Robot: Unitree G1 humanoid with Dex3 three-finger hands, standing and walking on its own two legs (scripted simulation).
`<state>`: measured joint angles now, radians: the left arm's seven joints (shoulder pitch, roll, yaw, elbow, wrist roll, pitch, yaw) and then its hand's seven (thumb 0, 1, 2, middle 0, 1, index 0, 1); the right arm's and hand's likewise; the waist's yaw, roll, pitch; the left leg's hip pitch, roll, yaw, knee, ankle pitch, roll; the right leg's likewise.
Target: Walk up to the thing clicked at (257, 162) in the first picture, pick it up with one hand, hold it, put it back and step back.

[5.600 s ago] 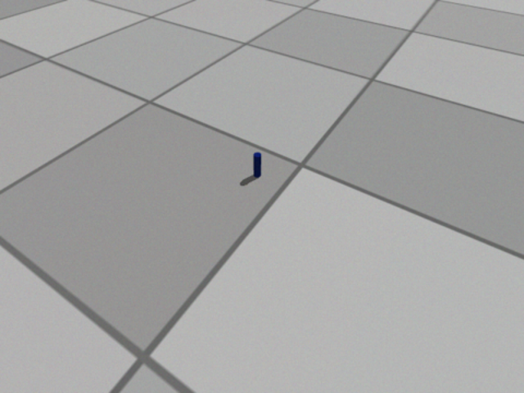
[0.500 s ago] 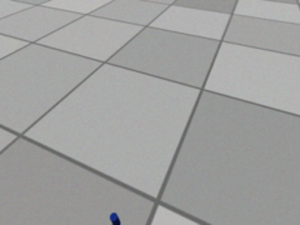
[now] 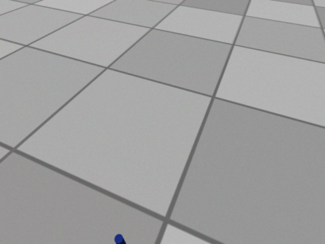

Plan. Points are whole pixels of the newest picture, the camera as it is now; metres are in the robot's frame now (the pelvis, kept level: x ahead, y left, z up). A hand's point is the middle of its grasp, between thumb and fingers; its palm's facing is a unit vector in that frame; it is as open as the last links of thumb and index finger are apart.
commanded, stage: walk up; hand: left
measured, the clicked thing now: (120, 242) +0.30 +0.20 -0.71
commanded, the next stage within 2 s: stand in 0.08 s
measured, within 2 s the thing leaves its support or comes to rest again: neither
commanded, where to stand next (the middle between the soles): +0.03 -0.01 m, yaw +0 degrees
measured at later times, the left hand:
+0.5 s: hand out of the picture +0.08 +0.25 -0.15, palm faces -0.01 -0.94 -0.35, open 7.4 cm
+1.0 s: hand out of the picture +0.08 +0.25 -0.15, palm faces -0.01 -0.94 -0.34, open 7.4 cm
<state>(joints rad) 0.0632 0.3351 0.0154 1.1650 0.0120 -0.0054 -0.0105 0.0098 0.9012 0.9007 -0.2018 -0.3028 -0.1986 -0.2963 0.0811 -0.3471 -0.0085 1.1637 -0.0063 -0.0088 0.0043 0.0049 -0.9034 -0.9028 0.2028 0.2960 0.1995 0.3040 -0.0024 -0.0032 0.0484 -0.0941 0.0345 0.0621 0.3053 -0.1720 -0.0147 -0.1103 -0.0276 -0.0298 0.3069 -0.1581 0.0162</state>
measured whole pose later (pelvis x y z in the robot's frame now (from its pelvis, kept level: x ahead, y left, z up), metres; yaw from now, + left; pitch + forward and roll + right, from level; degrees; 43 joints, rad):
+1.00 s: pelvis +0.00 -0.01 +0.00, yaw +1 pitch -2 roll +0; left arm 0.11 0.35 0.00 1.13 0.01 -0.01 -0.01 0.01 0.90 0.90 -0.20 -0.30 -0.20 -0.30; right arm 0.10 -0.35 0.00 1.14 -0.01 0.00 0.01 0.00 -0.90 -0.90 0.20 0.30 0.20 0.30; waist 0.00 0.00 0.04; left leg -0.08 0.04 0.05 0.30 -0.17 -0.03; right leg -0.10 -0.02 -0.04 0.31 -0.17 0.01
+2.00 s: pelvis +0.01 -0.01 +0.00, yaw +1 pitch -2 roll +0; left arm 0.12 0.35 0.00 1.13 0.01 -0.01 -0.01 0.01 0.90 0.90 -0.20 -0.30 -0.20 -0.30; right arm 0.11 -0.35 0.00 1.13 -0.01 0.00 0.00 0.00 -0.90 -0.90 0.20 0.30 0.20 0.30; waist 0.00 0.00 0.05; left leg -0.08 0.04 0.05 0.30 -0.18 -0.03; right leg -0.09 -0.02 -0.04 0.31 -0.18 0.01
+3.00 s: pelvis -0.02 +0.01 -0.10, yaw +1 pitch +17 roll -1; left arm 0.17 0.35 0.28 0.65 0.05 -0.03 -0.15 0.00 -0.37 0.09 -0.08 -0.12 -0.08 -0.11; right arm 0.20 -0.25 -0.05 0.61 0.01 -0.08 -0.02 0.01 -0.92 -0.90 0.20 0.30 0.20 0.30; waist -0.01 -0.01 -0.09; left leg -0.92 0.05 0.01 1.14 -0.52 0.00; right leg -0.91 -0.04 -0.04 1.11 -0.49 0.02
